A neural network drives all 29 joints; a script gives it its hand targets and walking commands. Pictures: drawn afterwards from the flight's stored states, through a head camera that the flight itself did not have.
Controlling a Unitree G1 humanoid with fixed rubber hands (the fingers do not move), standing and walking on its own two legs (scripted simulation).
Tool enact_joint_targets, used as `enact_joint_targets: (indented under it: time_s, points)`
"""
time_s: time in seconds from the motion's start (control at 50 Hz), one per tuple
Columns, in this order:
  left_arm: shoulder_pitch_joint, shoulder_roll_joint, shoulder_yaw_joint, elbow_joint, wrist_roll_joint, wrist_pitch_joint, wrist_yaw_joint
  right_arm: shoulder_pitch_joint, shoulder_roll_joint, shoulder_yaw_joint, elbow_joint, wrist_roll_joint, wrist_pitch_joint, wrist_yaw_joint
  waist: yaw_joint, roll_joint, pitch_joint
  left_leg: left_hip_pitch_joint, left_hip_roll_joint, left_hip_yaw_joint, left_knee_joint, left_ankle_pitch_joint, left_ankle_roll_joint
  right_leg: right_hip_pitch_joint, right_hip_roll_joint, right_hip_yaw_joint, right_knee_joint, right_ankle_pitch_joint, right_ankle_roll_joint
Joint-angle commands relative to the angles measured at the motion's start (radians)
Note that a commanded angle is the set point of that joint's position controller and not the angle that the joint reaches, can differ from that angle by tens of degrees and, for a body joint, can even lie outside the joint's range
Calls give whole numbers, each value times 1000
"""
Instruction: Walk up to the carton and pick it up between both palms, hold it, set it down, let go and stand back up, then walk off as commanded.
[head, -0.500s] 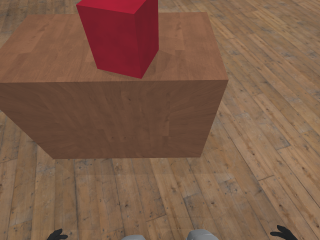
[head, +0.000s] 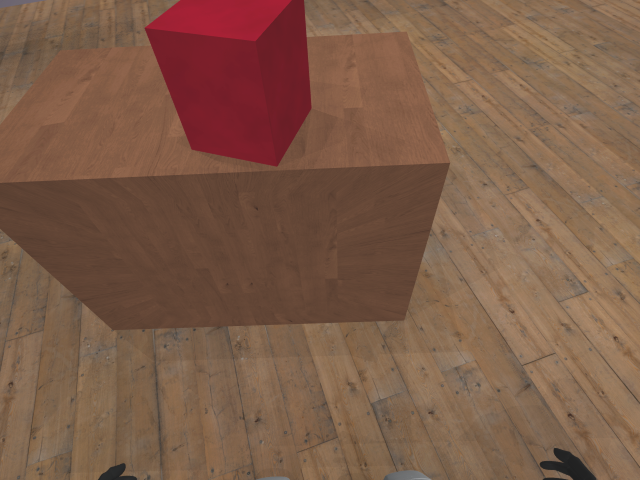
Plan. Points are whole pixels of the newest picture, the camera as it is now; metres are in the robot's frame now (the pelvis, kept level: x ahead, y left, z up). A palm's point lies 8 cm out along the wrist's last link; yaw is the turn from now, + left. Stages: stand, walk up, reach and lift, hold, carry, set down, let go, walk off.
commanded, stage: walk up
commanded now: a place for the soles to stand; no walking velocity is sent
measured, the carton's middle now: (242, 75) +0.81 +0.16 +0.07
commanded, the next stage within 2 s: none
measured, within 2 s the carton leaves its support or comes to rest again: neither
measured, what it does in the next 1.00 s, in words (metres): walks ahead: left foot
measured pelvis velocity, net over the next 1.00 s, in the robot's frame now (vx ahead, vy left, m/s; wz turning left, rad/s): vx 0.13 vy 0.11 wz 0.03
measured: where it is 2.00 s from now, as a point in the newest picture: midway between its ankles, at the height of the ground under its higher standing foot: (276, 423)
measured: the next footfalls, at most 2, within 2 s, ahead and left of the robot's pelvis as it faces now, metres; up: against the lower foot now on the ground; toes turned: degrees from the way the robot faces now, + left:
left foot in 0.62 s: +0.23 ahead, +0.15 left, +0.00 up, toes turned +3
right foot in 1.18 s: +0.27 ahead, -0.03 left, +0.00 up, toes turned +5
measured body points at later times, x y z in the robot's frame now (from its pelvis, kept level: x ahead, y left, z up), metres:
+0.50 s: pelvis +0.06 +0.01 +0.00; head +0.11 -0.01 +0.45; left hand +0.07 +0.34 -0.09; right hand +0.19 -0.29 -0.13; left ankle +0.12 +0.12 -0.68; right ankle +0.04 -0.13 -0.73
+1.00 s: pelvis +0.13 +0.11 +0.00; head +0.15 +0.10 +0.45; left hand +0.17 +0.45 -0.09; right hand +0.27 -0.19 -0.10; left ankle +0.19 +0.15 -0.73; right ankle +0.15 -0.05 -0.68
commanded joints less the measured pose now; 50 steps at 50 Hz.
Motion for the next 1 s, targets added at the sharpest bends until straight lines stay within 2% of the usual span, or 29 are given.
enact_joint_targets:
  time_s: [0.0, 0.02, 0.04, 0.08, 0.12, 0.16, 0.2, 0.22, 0.24, 0.26, 0.28, 0.32, 0.36, 0.4, 0.48, 0.52, 0.58, 0.6, 0.62, 0.64, 0.66, 0.7, 0.74, 0.76, 0.78, 0.84, 0.9, 0.94, 0.98]
  points:
    - [-99, 267, 41, -69, 11, -22, 12, -29, -219, -33, -44, -10, -28, -7, -47, -143, -113, 117, 85, -149, -156, 111, -4, -79, -167, 198, -156, 382, -148]
    - [-2, 334, 90, -94, 11, -38, 10, 37, -283, -73, -94, -44, -36, 22, -35, 10, -185, 123, 103, -221, -144, -133, 69, -67, -137, 172, -64, -40, -159]
    - [-21, 316, 89, -85, 15, -37, 7, 39, -306, -82, -76, -48, -36, 33, -49, 44, -122, 112, 159, -327, -232, -319, 120, -191, -69, 118, 7, -298, -142]
    - [-72, 270, 81, -112, 16, -34, -4, 106, -333, -87, -68, -46, -30, 43, -84, 107, 20, 151, 338, -546, -487, -543, 230, -423, 31, -122, 280, -287, -84]
    - [-39, 286, 80, -102, 22, -47, -11, 76, -338, -97, -80, -30, -29, 45, -61, 24, 57, 116, 380, -487, -434, -390, 247, -399, -62, -116, 216, -258, -67]
    - [20, 278, 89, -89, 10, -58, -19, 31, -295, -84, -98, -39, -27, 48, -22, 0, 63, 88, 311, -365, -358, -220, 209, -260, -79, -103, 33, -161, -72]
    - [208, 268, 111, -17, 15, -70, -11, -83, -273, -67, -128, -33, -13, 55, 97, 43, -24, -97, 187, -205, -126, -64, 128, 122, -31, -92, -151, -23, -106]
    - [313, 317, 137, -15, 16, -80, 4, -99, -199, -37, -157, -26, -18, 56, 146, -103, -74, -206, 75, -87, 155, 106, 56, 261, -93, 86, -317, -62, -126]
    - [336, 384, 150, -12, 23, -86, 15, -55, -126, -21, -168, -32, -20, 54, 120, -343, -82, -461, -62, -79, 417, -168, -24, 399, -278, 485, -393, 57, -141]
    - [279, 399, 151, -52, 14, -77, 17, -35, -203, -29, -160, -38, -13, 44, 80, -227, -84, -535, -56, -152, 456, -223, -41, 397, -364, 643, -385, 79, -234]
    - [221, 405, 147, -66, 9, -77, 20, -15, -244, -43, -137, -42, -7, 39, 60, -161, -41, -507, 1, -194, 448, -231, -35, 308, -404, 657, -333, 113, -269]
    - [199, 339, 141, -81, 11, -83, 24, -10, -242, -53, -121, -38, -16, 42, 37, -115, -26, -493, 42, -201, 484, -155, -29, 303, -321, 440, -250, 436, -264]
    - [261, 302, 122, -83, 4, -84, 33, -29, -227, -48, -143, -38, -25, 43, 58, -151, -119, -505, 37, -152, 444, -106, -24, 416, -263, 307, -143, 842, -190]
    - [285, 316, 128, -98, 13, -81, 34, -82, -211, -48, -187, -45, -21, 48, 69, -88, -149, -486, 58, -142, 389, -92, -36, 384, -280, 289, -135, 755, -256]
    - [216, 340, 129, -132, 14, -89, 32, -93, -213, -54, -233, -46, -21, 57, 42, -147, -109, -401, 105, -125, 247, -12, -38, 161, -308, 277, -183, 569, -289]
    - [187, 357, 123, -153, 20, -90, 32, -97, -202, -53, -259, -42, -36, 64, 32, -138, -137, -325, 112, -105, 106, 11, -23, 121, -294, 197, -153, 546, -262]
    - [105, 327, 102, -155, 8, -90, 34, 141, -197, -84, -185, -46, -45, 53, -104, -70, -259, 115, 69, -58, -127, 163, 22, -31, -197, 48, 100, 613, -186]
    - [160, 267, 82, -160, 2, -94, 30, 226, -259, -110, -162, -52, -49, 42, -136, 95, -282, 259, 45, -78, -168, 165, 33, -112, -112, 2, 307, 475, -138]
    - [251, 190, 57, -154, 2, -91, 24, 223, -292, -118, -187, -64, -54, 36, -97, 231, -314, 372, 230, -321, -196, 93, 80, -295, -28, -21, 449, -33, -101]
    - [292, 235, 66, -117, 3, -72, 32, 186, -334, -124, -208, -41, -44, 34, -67, 134, -275, 279, 377, -632, -383, -321, 106, -399, 41, -74, 552, -254, -82]
    - [283, 318, 87, -84, 15, -46, 27, 105, -360, -128, -216, -27, -36, 46, -41, 87, -140, 43, 393, -668, -497, -667, 111, -375, 4, -43, 631, -215, -99]
    - [281, 320, 98, -61, 7, -15, 3, -11, -348, -126, -234, -22, -30, 46, 29, 124, 51, -231, 350, -559, -591, -755, 44, -303, -23, -69, 646, -141, -86]
    - [304, 313, 120, -50, 1, -11, -9, 4, -271, -97, -222, -18, -36, 42, 27, 44, 18, -164, 236, -381, -495, -451, 29, -238, -49, -81, 540, -73, -61]
    - [287, 290, 116, -60, -2, -17, -12, 36, -252, -89, -214, -15, -45, 42, 0, 94, 20, -135, 224, -362, -467, -385, 60, -264, -58, -78, 500, -46, -57]
    - [247, 293, 121, -60, 4, -22, -15, 68, -239, -87, -196, -15, -50, 42, -15, 12, 29, -99, 215, -355, -457, -326, 75, -272, -51, -74, 478, -33, -51]
    - [225, 269, 103, -78, 5, -21, -13, 95, -279, -92, -183, 0, -55, 38, -35, -26, -67, 123, 262, -392, -442, -256, 55, -328, -54, -44, 421, 3, -54]
    - [240, 261, 98, -75, 6, -21, -16, 85, -257, -86, -194, -6, -55, 38, -30, 7, 3, 55, 244, -351, -489, -215, -25, -322, -69, -30, 355, 40, -50]
    - [243, 259, 98, -68, 14, -15, -16, 77, -272, -94, -188, -18, -47, 46, -33, 72, -58, 76, 243, -340, -467, -282, 65, -276, -53, -89, 296, -47, -32]
    - [174, 268, 93, -94, 14, -19, -11, 80, -265, -91, -191, -25, -37, 50, -57, -12, 0, 97, 278, -379, -470, -285, 108, -312, -65, -90, 220, -111, -33]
